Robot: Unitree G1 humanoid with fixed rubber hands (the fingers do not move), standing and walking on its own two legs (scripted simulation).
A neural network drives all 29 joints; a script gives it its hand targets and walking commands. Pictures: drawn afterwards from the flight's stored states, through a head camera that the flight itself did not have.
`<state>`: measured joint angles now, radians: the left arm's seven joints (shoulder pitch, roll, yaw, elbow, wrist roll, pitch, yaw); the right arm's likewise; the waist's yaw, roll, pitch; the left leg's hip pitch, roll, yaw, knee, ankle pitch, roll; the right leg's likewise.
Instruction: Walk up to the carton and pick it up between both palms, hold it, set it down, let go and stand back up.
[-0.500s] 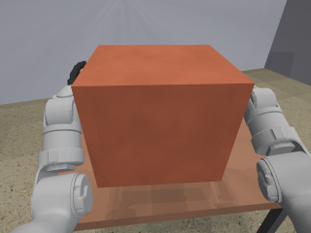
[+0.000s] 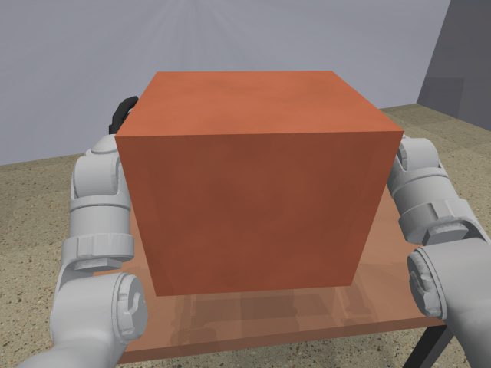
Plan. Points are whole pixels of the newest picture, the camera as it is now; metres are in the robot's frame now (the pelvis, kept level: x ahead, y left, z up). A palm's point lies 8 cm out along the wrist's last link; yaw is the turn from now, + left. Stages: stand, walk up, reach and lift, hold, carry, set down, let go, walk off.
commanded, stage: hold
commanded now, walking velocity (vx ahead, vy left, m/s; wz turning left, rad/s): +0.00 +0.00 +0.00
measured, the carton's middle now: (250, 175) +0.34 +0.00 +0.23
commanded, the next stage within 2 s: none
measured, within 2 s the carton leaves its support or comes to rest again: neither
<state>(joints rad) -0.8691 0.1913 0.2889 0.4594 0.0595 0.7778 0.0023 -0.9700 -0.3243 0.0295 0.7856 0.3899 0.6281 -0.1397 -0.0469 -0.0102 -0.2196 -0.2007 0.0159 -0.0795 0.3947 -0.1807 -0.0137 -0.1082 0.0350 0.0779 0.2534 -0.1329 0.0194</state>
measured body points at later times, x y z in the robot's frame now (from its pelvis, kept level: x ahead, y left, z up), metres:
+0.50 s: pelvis +0.00 +0.00 +0.00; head -0.09 +0.02 +0.44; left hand +0.39 +0.20 +0.27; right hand +0.39 -0.19 +0.27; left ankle +0.02 +0.12 -0.75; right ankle +0.00 -0.14 -0.75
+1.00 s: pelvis +0.00 +0.00 +0.00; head -0.09 +0.02 +0.44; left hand +0.39 +0.20 +0.27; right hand +0.39 -0.19 +0.28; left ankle +0.02 +0.12 -0.75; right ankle +0.00 -0.14 -0.75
